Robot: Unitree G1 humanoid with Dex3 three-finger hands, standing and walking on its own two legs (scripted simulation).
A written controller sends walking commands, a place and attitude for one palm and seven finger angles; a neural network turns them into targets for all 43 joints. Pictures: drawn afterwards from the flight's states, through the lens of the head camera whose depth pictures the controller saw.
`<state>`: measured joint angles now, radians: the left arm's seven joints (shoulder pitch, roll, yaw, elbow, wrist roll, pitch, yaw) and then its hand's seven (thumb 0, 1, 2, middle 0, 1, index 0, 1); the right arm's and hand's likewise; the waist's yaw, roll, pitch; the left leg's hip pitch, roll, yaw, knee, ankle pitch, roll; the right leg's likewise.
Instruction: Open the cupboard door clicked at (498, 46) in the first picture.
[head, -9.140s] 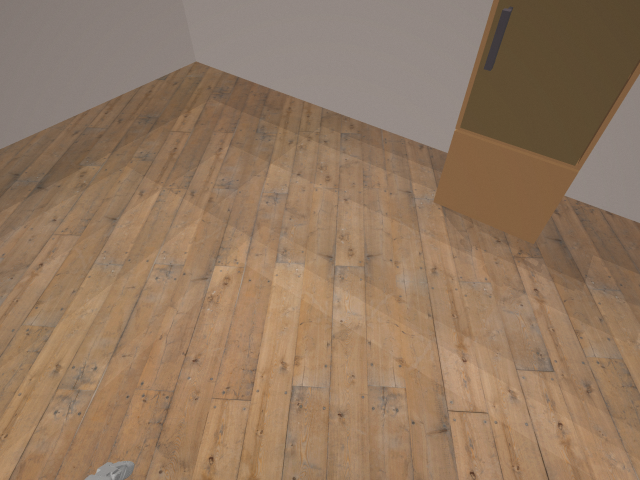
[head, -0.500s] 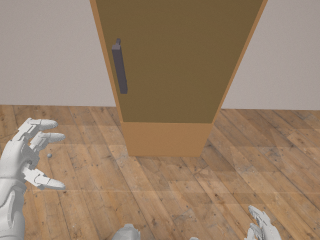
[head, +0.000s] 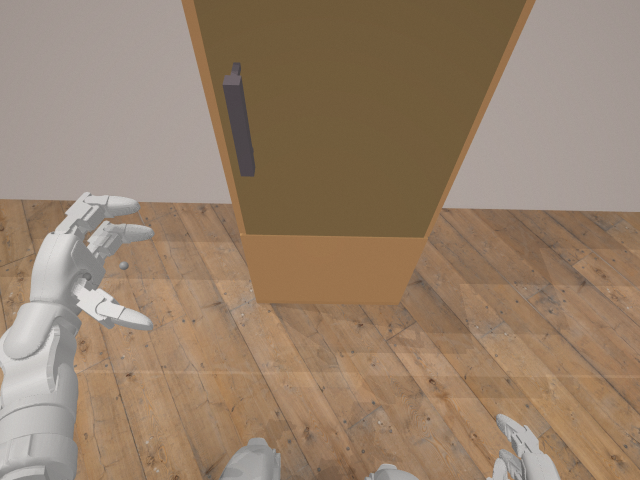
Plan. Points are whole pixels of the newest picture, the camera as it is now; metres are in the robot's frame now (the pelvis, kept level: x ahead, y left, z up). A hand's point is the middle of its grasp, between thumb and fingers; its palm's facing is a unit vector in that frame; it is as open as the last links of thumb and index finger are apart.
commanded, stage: move the hooked fingers beside the handle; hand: left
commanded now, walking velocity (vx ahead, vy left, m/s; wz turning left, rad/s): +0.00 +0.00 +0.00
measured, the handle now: (242, 123) +0.62 +0.16 +0.06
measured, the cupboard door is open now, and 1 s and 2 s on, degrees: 0 0 0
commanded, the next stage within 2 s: none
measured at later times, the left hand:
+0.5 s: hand (158, 210) +0.44 +0.24 +0.05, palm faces +0.01 -1.00 -0.01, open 14.0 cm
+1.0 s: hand (186, 164) +0.52 +0.22 +0.06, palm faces +0.02 -1.00 -0.02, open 14.0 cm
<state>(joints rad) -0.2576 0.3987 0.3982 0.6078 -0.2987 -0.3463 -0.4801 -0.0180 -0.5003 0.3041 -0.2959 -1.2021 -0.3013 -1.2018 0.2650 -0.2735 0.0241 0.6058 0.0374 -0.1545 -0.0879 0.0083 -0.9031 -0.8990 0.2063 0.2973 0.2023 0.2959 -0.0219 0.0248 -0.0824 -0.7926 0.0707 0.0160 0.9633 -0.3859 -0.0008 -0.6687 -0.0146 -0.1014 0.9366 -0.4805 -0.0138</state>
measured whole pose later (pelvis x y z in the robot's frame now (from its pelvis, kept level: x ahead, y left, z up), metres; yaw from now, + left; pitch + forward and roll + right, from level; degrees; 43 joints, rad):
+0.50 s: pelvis +0.01 +0.01 -0.01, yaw -1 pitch +17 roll -2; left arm -0.60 0.47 0.43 0.96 -0.19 -0.36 -0.39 -0.02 -0.50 0.30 -0.30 -1.20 -0.30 -1.20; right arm 0.34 -0.27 0.02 0.64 0.02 -0.05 -0.06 0.01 -0.90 -0.90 0.21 0.30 0.20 0.30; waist -0.09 0.02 -0.10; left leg -0.90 0.08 0.04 1.01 -0.41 0.01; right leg -0.78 -0.01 -0.08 0.97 -0.49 0.00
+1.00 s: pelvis +0.01 +0.01 -0.02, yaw -3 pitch +22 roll -3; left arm -0.87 0.58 0.47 1.17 -0.10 -0.39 -0.32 -0.02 -0.50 0.30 -0.30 -1.20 -0.30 -1.20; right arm 0.37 -0.27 0.02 0.65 0.00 0.04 -0.03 0.00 -0.90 -0.90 0.21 0.30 0.20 0.30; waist -0.16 0.02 -0.11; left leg -1.02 0.10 0.03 1.07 -0.43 0.01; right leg -0.90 0.01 -0.07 1.02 -0.50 0.00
